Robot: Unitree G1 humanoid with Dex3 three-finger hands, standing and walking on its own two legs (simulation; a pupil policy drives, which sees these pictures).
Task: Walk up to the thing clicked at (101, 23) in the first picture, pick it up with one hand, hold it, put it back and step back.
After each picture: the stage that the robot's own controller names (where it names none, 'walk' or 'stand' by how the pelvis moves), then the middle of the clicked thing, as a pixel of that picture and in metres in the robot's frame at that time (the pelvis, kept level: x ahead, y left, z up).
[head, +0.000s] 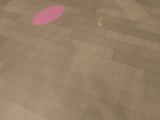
stand; (100, 21) +1.77 -0.27 -0.72
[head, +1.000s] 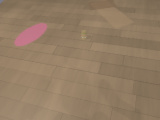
walk; (83, 34) +1.64 +0.08 -0.69
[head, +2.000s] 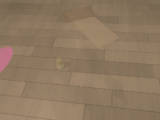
walk; (59, 63) +1.04 +0.30 -0.71
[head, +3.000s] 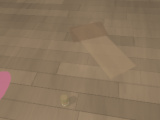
walk; (64, 100) +0.64 +0.22 -0.71
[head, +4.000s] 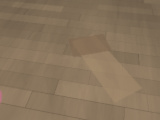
stand; out of the picture +0.41 +0.16 -0.71
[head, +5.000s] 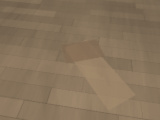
stand; out of the picture +0.36 +0.17 -0.72
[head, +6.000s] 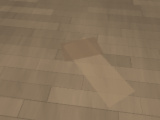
stand; out of the picture +0.36 +0.17 -0.72
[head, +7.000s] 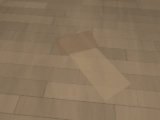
stand; out of the picture +0.36 +0.19 -0.72
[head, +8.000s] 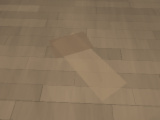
stand; out of the picture +0.34 +0.20 -0.72
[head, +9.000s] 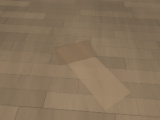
stand; out of the picture +0.33 +0.17 -0.72
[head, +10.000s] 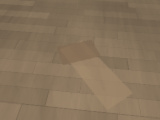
stand; out of the picture +0.35 +0.17 -0.72
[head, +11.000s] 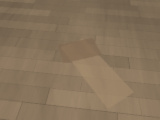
stand; out of the picture +0.34 +0.16 -0.72
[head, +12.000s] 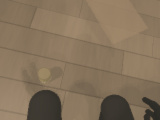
go down; (44, 75) +0.42 +0.18 -0.42
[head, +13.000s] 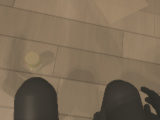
go down; (33, 61) +0.43 +0.21 -0.30
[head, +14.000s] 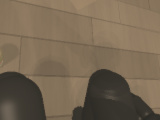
close in; out of the picture +0.40 +0.25 -0.23
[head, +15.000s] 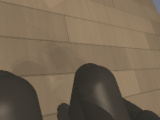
close; out of the picture +0.41 +0.26 -0.21
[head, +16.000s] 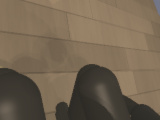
close; out of the picture +0.36 +0.21 -0.22
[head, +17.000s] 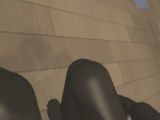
lift; out of the picture +0.37 +0.16 -0.23
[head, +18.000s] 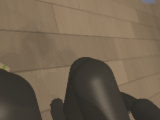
lift; out of the picture +0.38 +0.15 -0.22
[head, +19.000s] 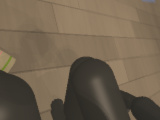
lift; out of the picture +0.41 +0.13 -0.22
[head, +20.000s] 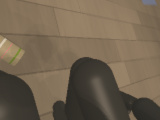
lift; (4, 49) +0.46 +0.10 -0.22
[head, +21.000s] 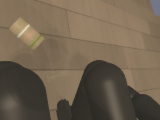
lift; (27, 33) +0.52 +0.07 -0.23
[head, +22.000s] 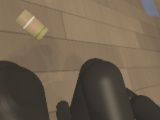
lift; (32, 25) +0.58 +0.03 -0.21
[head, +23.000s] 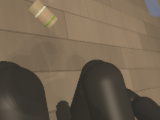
lift; (43, 14) +0.64 -0.01 -0.22
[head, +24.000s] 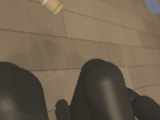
lift; (49, 2) +0.72 -0.05 -0.22
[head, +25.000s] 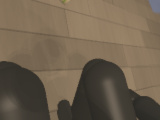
lift; out of the picture +0.80 -0.10 -0.22
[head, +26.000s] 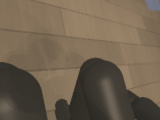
lift; out of the picture +0.90 -0.16 -0.22
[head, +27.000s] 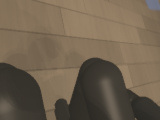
lift; out of the picture +1.00 -0.22 -0.22
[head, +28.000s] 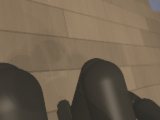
lift; out of the picture +1.11 -0.29 -0.21
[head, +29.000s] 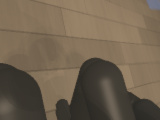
lift; out of the picture +1.23 -0.35 -0.22
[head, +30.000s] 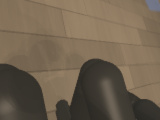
lift; out of the picture +1.35 -0.41 -0.22
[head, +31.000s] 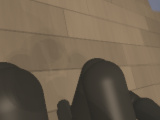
lift; out of the picture +1.46 -0.48 -0.21
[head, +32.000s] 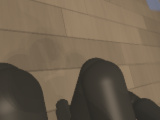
lift; out of the picture +1.57 -0.54 -0.21
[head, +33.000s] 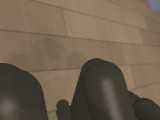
lift; out of the picture +1.67 -0.59 -0.22
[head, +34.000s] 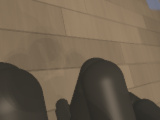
lift; out of the picture +1.78 -0.65 -0.21
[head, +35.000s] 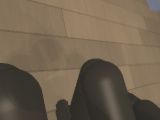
lift; out of the picture +1.88 -0.70 -0.22
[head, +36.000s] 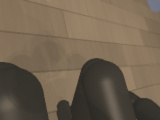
lift; out of the picture +1.97 -0.76 -0.21
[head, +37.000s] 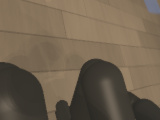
lift; out of the picture +2.06 -0.81 -0.22
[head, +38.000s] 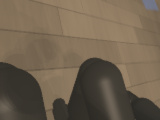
lift; out of the picture +2.16 -0.84 -0.22
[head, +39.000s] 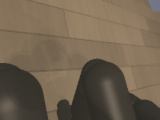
lift; out of the picture +2.24 -0.90 -0.22
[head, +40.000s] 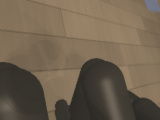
lift; out of the picture +2.33 -0.94 -0.21
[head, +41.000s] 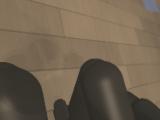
lift; out of the picture +2.42 -0.97 -0.22
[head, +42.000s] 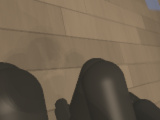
lift; out of the picture +2.50 -1.01 -0.21
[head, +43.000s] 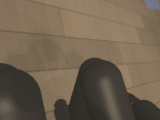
lift; out of the picture +2.57 -1.07 -0.22
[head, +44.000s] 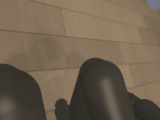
lift; out of the picture +2.65 -1.11 -0.22
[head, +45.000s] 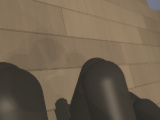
lift; out of the picture +2.72 -1.15 -0.22
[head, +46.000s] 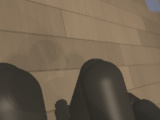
lift; out of the picture +2.79 -1.18 -0.22
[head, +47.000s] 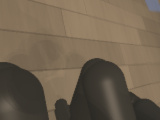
lift; out of the picture +2.86 -1.21 -0.22
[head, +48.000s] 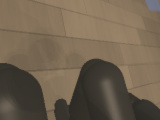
lift; out of the picture +2.93 -1.23 -0.22
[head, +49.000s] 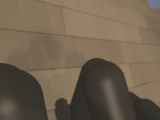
lift; out of the picture +2.99 -1.26 -0.22
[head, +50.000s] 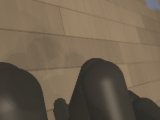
lift; out of the picture +3.05 -1.29 -0.22
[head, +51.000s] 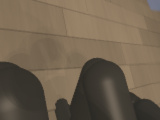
lift; out of the picture +3.09 -1.34 -0.22
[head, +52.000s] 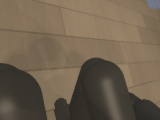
lift; out of the picture +3.16 -1.35 -0.22
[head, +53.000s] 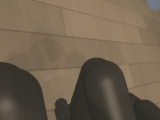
lift; out of the picture +3.20 -1.40 -0.22
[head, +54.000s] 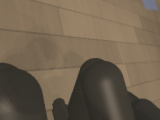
lift; out of the picture +3.27 -1.38 -0.22
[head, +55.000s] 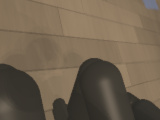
lift; out of the picture +3.31 -1.41 -0.22
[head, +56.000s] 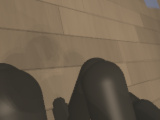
lift; out of the picture +3.36 -1.42 -0.22
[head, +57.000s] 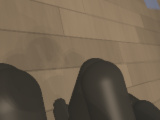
lift; out of the picture +3.40 -1.45 -0.22
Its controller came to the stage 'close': yes
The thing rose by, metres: 0.01
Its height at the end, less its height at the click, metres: -0.02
